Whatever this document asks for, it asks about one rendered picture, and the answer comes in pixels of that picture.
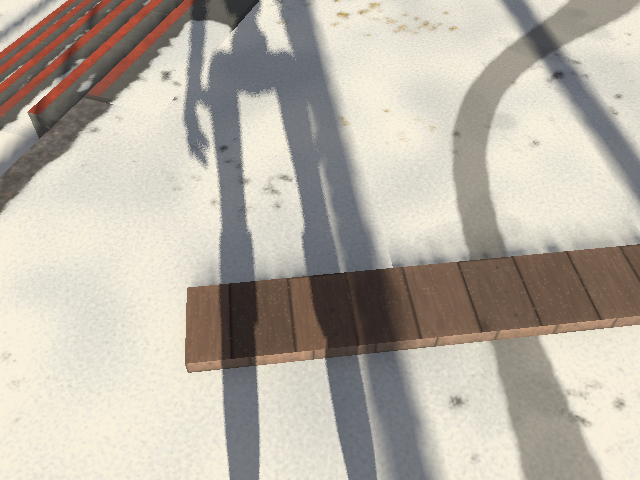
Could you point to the stairs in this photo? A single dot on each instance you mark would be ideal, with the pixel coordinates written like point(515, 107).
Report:
point(49, 69)

